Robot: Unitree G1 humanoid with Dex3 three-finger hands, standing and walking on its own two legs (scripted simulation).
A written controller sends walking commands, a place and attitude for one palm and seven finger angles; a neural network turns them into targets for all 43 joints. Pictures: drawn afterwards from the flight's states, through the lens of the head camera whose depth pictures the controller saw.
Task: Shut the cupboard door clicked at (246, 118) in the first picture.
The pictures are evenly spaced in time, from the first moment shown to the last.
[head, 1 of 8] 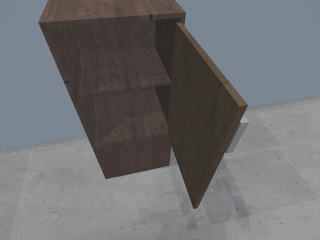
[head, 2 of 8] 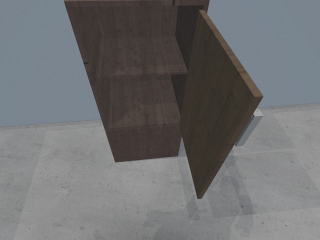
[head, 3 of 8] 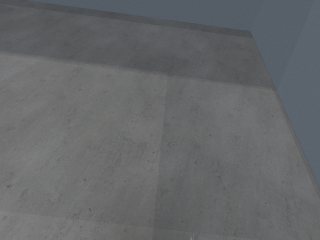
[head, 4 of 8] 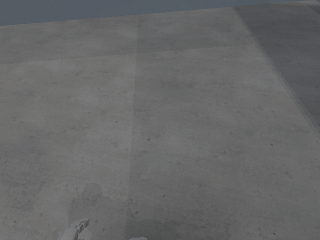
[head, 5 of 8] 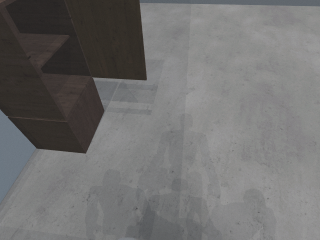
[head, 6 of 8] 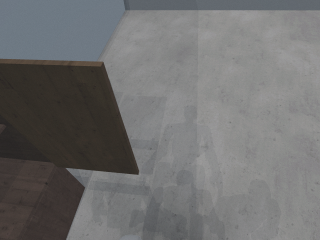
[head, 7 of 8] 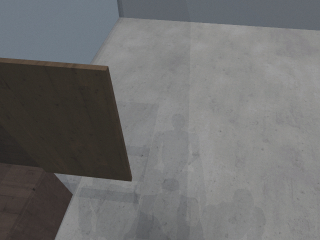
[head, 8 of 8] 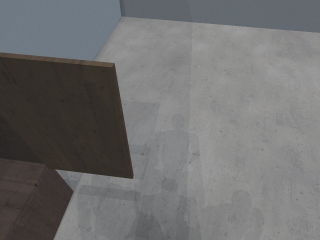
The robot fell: no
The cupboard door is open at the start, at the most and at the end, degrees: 90 90 90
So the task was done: no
